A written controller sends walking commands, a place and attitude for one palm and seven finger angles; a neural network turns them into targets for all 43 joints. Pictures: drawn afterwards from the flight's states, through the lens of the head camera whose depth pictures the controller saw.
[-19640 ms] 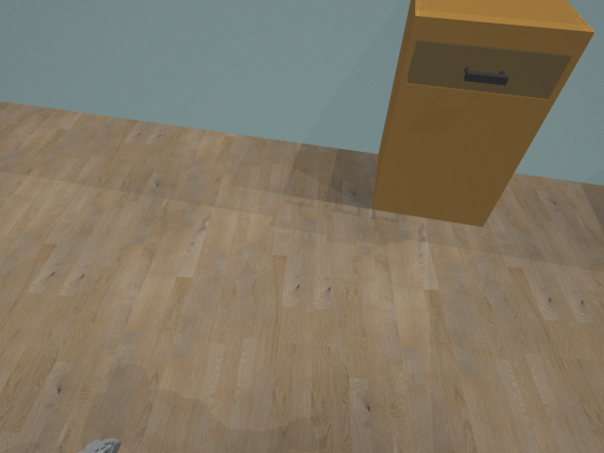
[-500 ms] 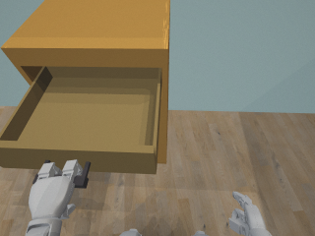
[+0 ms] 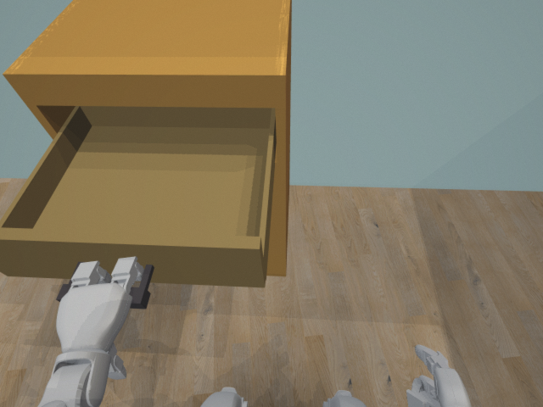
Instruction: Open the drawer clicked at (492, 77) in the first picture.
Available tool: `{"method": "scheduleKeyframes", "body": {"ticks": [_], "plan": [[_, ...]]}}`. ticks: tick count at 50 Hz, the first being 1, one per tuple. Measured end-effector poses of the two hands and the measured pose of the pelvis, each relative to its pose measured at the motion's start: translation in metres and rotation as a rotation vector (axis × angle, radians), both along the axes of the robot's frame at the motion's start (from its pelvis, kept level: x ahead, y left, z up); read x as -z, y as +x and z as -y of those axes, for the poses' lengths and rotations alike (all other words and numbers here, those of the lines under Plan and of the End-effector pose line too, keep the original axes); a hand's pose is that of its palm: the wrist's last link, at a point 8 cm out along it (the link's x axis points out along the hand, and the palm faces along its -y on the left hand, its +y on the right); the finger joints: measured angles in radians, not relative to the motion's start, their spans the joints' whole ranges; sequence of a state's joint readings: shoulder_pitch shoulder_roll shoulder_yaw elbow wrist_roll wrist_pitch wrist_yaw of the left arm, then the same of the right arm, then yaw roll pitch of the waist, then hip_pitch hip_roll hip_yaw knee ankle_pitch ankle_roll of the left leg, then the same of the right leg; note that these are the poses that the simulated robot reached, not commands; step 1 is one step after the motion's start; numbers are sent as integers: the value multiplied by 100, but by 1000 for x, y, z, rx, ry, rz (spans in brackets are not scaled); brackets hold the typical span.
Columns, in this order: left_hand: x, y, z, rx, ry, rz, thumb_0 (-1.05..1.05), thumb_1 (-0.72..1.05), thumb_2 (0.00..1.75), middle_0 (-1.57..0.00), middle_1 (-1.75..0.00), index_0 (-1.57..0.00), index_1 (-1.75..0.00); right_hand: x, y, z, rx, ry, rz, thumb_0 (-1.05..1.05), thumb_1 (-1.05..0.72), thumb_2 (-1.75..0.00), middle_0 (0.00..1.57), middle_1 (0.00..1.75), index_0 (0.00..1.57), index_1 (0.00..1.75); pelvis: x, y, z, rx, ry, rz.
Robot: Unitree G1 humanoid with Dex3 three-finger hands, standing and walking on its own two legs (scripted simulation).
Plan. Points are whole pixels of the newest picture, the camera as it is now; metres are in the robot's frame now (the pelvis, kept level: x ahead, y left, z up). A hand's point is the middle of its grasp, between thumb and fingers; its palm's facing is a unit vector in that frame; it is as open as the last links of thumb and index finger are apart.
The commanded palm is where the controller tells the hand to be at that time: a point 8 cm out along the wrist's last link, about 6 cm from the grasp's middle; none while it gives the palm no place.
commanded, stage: lift the hand off the handle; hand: left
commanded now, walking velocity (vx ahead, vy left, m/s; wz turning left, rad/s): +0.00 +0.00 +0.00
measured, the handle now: (109, 282) +0.28 +0.28 +0.00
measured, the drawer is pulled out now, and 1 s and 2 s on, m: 0.30 0.30 0.30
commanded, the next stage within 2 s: draw the hand back to the body in 1.30 s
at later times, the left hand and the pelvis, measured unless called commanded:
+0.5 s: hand (96, 303) +0.24 +0.26 +0.04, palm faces +0.01 -0.06 -1.00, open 13.5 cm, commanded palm +0.22 +0.26 +0.10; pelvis +0.01 +0.01 +0.03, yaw +0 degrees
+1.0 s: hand (69, 273) +0.25 +0.26 +0.11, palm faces +0.04 -0.06 -1.00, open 13.8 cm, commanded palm +0.22 +0.26 +0.17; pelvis +0.02 +0.01 +0.05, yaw +0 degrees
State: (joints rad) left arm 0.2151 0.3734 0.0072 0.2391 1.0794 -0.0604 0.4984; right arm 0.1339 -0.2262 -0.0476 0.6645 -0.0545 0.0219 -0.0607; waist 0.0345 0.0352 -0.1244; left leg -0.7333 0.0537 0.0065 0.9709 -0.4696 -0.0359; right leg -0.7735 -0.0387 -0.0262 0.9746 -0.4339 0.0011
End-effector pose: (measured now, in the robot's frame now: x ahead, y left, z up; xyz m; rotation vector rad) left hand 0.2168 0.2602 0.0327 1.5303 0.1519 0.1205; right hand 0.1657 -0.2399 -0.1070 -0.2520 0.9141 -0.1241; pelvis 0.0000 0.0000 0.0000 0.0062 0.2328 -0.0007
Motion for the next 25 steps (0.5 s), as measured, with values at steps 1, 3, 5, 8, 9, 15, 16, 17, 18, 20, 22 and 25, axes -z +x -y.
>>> {"method": "scheduleKeyframes", "body": {"ticks": [1,3,5,8,9,15,16,17,18,20,22,25], "plan": [[0,0,0,1,-1,1,0,-49,30,-32,-120,-33,-122,0,-1,1,2,0,-1,1,-91,-90,20,30,20,30,0,0,0,0,0,-1],[0,0,0,4,-2,1,0,-49,30,-32,-120,-33,-122,1,-3,2,6,-2,-3,1,-91,-90,20,30,20,30,0,-1,0,0,0,-1],[-4,0,0,8,-1,8,0,-49,30,-32,-120,-34,-122,0,-4,2,9,-3,-4,1,-91,-90,20,30,20,30,0,-2,0,0,0,3],[-12,0,0,10,-1,30,0,-49,30,-32,-120,-34,-122,-2,-5,1,15,0,1,1,-91,-90,20,30,20,30,-2,-2,-1,1,-1,13],[-16,-1,0,8,-2,38,0,-49,30,-32,-120,-35,-122,-3,-5,1,16,2,3,1,-91,-90,20,30,20,30,-3,-2,-1,1,-1,18],[-36,-1,-2,-13,2,51,0,-49,30,-32,-120,-36,-122,-14,1,-5,13,19,24,1,-91,-90,20,30,20,30,-13,0,-4,0,-1,50],[-38,-1,-2,-15,-2,48,0,-49,30,-32,-120,-36,-122,-16,3,-6,10,21,29,1,-91,-90,20,30,20,30,-14,1,-4,0,0,57],[-40,0,-1,-17,-5,42,0,-49,30,-32,-120,-36,-122,-18,5,-7,7,23,35,1,-91,-90,20,30,20,30,-16,1,-4,-1,0,62],[-42,0,-1,-16,-8,38,0,-49,30,-32,-120,-36,-123,-20,7,-8,4,24,40,1,-91,-90,20,30,20,30,-18,1,-4,-1,1,68],[-47,1,-1,-14,-12,29,0,-49,30,-32,-120,-37,-123,-25,11,-11,-3,25,52,1,-91,-90,20,30,20,30,-21,2,-5,0,1,79],[-51,2,-2,-8,-17,23,0,-49,30,-32,-120,-37,-123,-30,16,-13,-11,26,65,1,-91,-90,20,30,20,30,-24,3,-5,-1,2,89],[-59,2,-2,4,-22,28,0,-49,30,-32,-120,-38,-123,-37,24,-16,-23,28,84,1,-91,-90,20,30,20,30,-28,6,-5,-1,1,102]]}}
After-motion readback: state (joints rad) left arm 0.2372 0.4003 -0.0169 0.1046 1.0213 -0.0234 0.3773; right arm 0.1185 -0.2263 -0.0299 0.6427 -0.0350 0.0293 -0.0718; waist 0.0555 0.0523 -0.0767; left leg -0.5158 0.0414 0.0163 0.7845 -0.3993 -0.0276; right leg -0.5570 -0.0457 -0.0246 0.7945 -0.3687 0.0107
